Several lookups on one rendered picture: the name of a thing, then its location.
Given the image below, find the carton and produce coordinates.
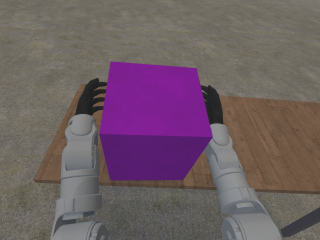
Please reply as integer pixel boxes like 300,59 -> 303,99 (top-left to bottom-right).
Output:
99,61 -> 213,181

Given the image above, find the robot right forearm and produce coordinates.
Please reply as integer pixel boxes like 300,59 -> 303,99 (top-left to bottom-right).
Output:
203,123 -> 282,240

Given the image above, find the robot left forearm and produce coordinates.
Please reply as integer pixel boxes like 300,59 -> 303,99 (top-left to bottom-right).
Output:
50,114 -> 102,240

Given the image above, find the right robot upper arm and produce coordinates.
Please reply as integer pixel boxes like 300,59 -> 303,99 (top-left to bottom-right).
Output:
221,213 -> 281,240

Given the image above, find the left robot hand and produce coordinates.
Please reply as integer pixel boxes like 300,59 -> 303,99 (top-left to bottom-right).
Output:
75,78 -> 107,116

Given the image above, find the right robot hand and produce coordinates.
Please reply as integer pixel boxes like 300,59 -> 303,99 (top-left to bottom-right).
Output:
200,85 -> 224,125

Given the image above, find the table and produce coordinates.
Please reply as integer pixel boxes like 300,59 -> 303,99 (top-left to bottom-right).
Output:
33,84 -> 320,237

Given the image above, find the left robot upper arm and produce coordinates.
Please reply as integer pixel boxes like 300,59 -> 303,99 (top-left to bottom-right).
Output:
52,221 -> 109,240

